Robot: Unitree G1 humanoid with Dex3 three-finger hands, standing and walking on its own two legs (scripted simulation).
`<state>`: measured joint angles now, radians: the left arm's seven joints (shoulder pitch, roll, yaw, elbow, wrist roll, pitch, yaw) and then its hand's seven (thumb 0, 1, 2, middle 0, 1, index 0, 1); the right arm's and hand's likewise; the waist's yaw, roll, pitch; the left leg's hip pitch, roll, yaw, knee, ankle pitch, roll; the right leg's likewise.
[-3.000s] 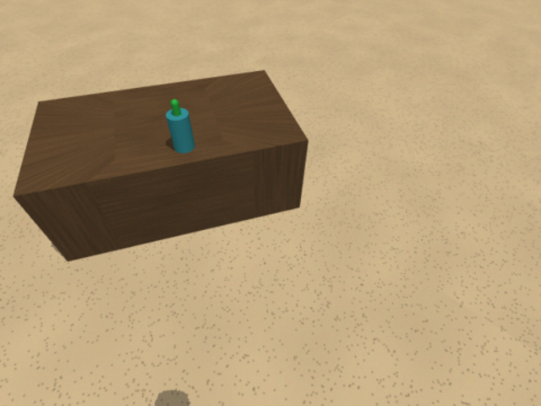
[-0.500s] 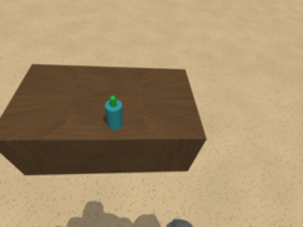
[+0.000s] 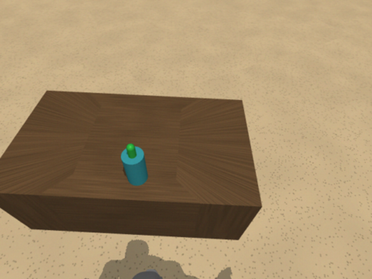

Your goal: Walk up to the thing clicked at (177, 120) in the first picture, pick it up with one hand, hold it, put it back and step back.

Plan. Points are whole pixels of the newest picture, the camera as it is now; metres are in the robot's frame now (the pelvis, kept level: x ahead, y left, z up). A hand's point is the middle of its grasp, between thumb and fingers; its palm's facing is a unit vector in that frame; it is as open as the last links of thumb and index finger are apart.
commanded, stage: walk up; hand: left
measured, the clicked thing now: (134, 162) +0.54 +0.22 -0.23
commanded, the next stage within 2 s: stand in 1.62 s
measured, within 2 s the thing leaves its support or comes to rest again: neither
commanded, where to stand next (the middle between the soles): +0.12 +0.01 m, yaw +0 degrees
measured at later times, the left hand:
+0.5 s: hand out of the picture +0.11 +0.26 -0.14, palm faces -0.01 -0.92 -0.40, open 7.4 cm
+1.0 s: hand (79, 278) +0.15 +0.25 -0.13, palm faces +0.02 -0.94 -0.34, open 7.4 cm
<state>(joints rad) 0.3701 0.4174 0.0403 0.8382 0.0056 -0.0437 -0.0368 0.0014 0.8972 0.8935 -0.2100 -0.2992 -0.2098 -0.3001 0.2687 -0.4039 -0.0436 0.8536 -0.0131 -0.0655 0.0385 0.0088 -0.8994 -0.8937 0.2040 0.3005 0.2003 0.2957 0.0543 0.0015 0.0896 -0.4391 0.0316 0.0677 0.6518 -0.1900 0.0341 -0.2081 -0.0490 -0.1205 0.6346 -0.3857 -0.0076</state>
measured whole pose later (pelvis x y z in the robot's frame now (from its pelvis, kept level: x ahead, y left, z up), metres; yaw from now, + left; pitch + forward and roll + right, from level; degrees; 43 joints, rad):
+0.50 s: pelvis +0.04 -0.01 +0.00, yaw +1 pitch -2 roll +0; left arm 0.18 0.38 0.01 0.99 0.01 -0.03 0.00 0.00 0.90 0.89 -0.21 -0.30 -0.21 -0.30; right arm 0.15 -0.39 -0.03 1.00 0.00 0.00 0.02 0.01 -0.90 -0.89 0.20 0.30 0.20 0.30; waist 0.01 0.03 0.09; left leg -0.34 0.02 0.02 0.64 -0.25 0.00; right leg -0.28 -0.05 -0.04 0.65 -0.33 0.02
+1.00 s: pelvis +0.06 +0.00 +0.02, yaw +2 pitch -2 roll -1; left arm 0.06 0.36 0.00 1.15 0.00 -0.02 -0.01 0.00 0.90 0.89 -0.21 -0.30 -0.21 -0.30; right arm 0.06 -0.36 -0.01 1.16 0.00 -0.01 0.02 0.01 -0.90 -0.89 0.20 0.30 0.20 0.30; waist 0.00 0.00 0.05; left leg -0.19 0.00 0.01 0.38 -0.15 0.01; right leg -0.10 -0.05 -0.06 0.34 -0.20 0.04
